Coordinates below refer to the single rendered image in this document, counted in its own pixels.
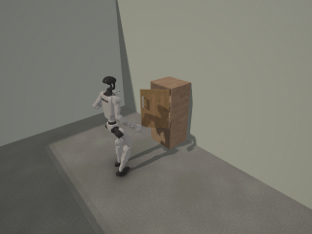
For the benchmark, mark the robot head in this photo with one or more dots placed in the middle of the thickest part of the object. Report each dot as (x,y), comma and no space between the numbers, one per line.
(109,80)

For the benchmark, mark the left robot hand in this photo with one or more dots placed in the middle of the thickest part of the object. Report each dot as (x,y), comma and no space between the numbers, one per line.
(116,92)

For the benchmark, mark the right robot hand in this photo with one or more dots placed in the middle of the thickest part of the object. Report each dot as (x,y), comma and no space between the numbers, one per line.
(138,128)

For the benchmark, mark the robot torso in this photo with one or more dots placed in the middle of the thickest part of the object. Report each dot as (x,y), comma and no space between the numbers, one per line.
(109,112)

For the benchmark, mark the robot right forearm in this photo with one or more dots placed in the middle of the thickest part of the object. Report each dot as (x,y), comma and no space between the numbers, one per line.
(126,122)

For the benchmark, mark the right robot upper arm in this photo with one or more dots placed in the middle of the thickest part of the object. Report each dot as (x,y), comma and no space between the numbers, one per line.
(117,106)

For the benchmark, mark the cupboard door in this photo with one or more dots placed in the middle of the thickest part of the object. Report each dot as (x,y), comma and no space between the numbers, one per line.
(156,107)

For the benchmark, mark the left robot upper arm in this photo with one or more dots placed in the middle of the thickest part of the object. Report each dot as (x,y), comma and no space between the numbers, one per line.
(98,101)

